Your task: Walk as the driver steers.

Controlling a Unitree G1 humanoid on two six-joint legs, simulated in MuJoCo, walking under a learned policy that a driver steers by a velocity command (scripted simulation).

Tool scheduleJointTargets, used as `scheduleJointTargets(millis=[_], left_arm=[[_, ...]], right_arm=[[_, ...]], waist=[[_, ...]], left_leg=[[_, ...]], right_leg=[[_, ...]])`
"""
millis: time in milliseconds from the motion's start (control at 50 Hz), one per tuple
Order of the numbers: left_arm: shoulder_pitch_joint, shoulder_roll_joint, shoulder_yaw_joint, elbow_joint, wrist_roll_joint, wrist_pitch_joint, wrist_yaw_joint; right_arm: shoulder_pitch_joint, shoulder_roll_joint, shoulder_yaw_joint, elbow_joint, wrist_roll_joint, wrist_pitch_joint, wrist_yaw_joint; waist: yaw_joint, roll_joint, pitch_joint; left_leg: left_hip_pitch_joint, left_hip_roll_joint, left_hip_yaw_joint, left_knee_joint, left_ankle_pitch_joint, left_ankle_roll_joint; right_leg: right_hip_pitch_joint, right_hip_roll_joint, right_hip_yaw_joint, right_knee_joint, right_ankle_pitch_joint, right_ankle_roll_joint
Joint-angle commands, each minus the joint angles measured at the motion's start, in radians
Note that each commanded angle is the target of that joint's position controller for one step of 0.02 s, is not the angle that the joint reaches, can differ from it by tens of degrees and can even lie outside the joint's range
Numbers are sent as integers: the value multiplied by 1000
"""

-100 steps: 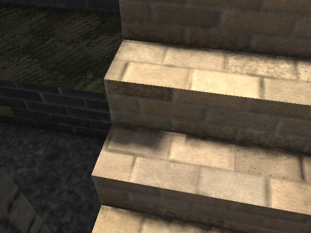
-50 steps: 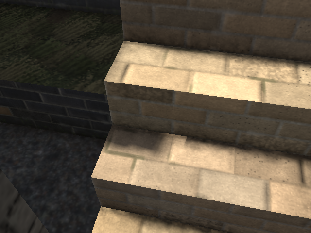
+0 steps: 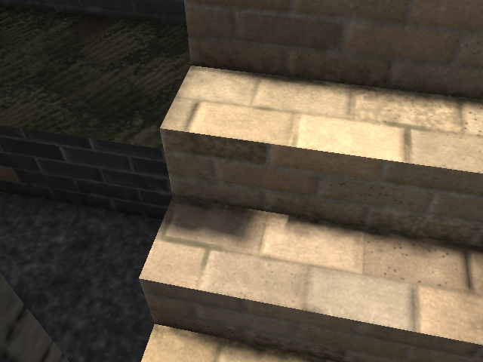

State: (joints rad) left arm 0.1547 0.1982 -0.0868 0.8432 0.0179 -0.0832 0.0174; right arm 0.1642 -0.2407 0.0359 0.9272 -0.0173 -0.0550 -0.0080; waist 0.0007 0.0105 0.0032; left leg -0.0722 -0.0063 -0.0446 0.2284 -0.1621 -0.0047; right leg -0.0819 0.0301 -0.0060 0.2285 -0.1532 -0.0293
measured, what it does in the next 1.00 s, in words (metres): stands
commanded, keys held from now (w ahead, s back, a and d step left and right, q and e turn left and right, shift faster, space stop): w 1.00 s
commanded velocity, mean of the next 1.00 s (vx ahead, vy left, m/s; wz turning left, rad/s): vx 0.50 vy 0.00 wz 0.00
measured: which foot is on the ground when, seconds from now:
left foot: down 0.00-1.00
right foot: down 0.00-1.00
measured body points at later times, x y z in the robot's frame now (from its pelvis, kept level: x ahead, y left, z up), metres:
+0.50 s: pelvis +0.00 +0.00 +0.00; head +0.01 +0.00 +0.45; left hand +0.13 +0.23 -0.12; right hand +0.11 -0.25 -0.13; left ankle -0.03 +0.12 -0.75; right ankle -0.02 -0.10 -0.75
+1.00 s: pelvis +0.00 +0.00 +0.00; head +0.01 -0.01 +0.45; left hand +0.14 +0.22 -0.12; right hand +0.11 -0.25 -0.13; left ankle -0.03 +0.13 -0.75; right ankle -0.02 -0.10 -0.75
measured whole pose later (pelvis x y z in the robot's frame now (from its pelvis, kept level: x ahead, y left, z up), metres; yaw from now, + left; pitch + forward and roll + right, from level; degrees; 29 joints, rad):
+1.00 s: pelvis +0.00 +0.00 +0.00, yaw +0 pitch +0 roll +0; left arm 0.15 0.20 -0.08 0.85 0.01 -0.08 0.02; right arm 0.17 -0.25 0.04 0.93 -0.02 -0.06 -0.01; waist 0.00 0.01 0.00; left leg -0.07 0.00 -0.04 0.22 -0.16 -0.01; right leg -0.08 0.03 0.00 0.22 -0.15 -0.03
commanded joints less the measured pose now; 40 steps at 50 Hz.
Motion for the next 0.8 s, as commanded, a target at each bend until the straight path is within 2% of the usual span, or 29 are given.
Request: scheduleJointTargets(millis=[20, 100, 120, 220, 580, 600, 680, 800], left_arm=[[-23, 90, 21, -58, 0, -13, 2], [-28, 88, 22, -60, 0, -13, 1], [-3, 110, 27, -44, -20, -15, 4], [-15, 100, 25, -47, -13, -17, 4], [-1, 110, 22, -39, -14, -16, 5], [-29, 88, 17, -56, 6, -14, 2], [-19, 98, 21, -53, 0, -12, 2], [-26, 94, 21, -54, 0, -11, 1]], right_arm=[[-8, -105, -21, -49, 0, -11, -2], [-9, -105, -20, -51, -1, -12, -2], [-19, -111, -25, -52, 3, -14, 3], [-17, -106, -23, -48, 1, -15, 7], [-19, -112, -24, -42, 3, -13, 5], [-10, -105, -19, -41, 0, -11, 0], [-10, -112, -21, -45, 1, -10, -4], [-10, -112, -21, -47, -1, -10, -3]], waist=[[-1, -16, -47], [-1, -17, -47], [2, -14, -51], [-4, -21, -31], [-3, -14, -40], [-8, -17, -37], [-2, -12, -61], [-2, -16, -48]], left_leg=[[-15, 119, -66, -8, 256, 24], [-18, 119, -66, -10, 246, 24], [-22, 111, -64, 4, 213, 26], [-35, 111, -65, 4, 201, 29], [-14, 115, -64, 14, 242, 29], [-11, 122, -65, -1, 272, 26], [2, 122, -62, 2, 289, 23], [-9, 121, -63, -8, 259, 22]], right_leg=[[39, -139, 102, -21, 166, -5], [38, -139, 103, -24, 154, -6], [44, -133, 106, -15, 122, 1], [26, -132, 109, -19, 107, 2], [32, -130, 110, -9, 154, 2], [27, -137, 107, -17, 194, -5], [48, -138, 104, -11, 219, -5], [42, -139, 105, -21, 177, -4]])
Keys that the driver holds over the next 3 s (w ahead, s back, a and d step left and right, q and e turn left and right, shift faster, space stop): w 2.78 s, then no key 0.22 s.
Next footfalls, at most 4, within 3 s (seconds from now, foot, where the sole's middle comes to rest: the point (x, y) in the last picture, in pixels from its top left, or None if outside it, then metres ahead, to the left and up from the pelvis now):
none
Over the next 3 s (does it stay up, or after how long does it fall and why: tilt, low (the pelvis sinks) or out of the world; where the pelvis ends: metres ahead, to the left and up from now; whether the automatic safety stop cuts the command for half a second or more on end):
stays up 0.00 0.00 0.00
